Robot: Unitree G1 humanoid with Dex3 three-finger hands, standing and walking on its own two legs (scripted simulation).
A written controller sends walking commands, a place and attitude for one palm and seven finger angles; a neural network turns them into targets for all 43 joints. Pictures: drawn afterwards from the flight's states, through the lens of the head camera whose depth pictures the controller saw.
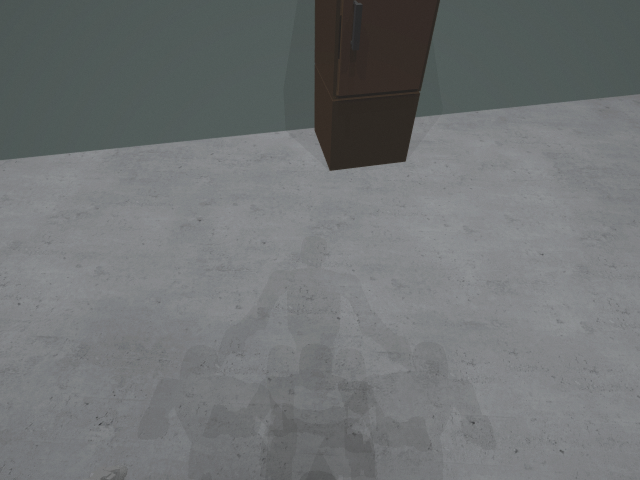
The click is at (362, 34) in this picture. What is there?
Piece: cupboard door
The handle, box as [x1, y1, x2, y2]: [351, 0, 362, 49]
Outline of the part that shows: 353,0 354,18 351,47 352,49 358,49 362,5 361,3 358,3 355,0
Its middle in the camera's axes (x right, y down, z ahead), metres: +0.13 -0.82 +1.48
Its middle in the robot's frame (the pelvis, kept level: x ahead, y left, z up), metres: +1.66 -0.06 -0.05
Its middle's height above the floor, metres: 0.72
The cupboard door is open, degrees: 0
